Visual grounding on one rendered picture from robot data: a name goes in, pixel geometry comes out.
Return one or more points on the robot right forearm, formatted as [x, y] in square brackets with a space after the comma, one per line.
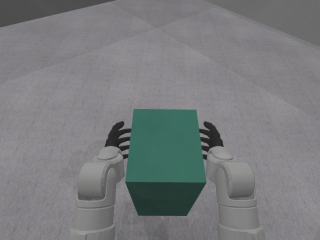
[236, 196]

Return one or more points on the left robot hand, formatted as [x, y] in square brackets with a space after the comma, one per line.
[115, 141]

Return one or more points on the robot left forearm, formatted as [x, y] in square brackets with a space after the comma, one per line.
[96, 196]

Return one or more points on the carton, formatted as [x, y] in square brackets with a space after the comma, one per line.
[165, 171]

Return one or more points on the right robot hand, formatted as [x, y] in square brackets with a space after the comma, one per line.
[214, 139]

